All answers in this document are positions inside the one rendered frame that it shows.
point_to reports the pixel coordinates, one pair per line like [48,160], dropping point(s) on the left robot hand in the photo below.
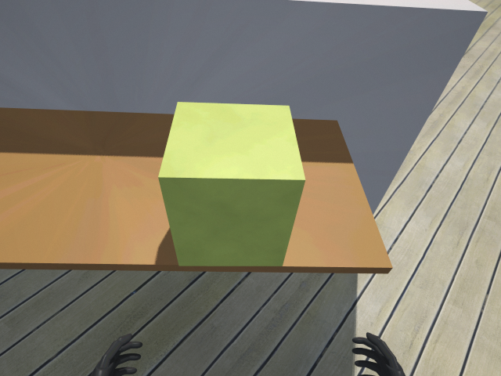
[106,366]

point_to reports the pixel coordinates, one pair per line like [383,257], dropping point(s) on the right robot hand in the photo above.
[386,362]

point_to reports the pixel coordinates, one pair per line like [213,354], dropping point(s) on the table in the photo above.
[79,190]

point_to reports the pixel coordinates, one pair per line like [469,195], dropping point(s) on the carton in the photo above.
[231,179]

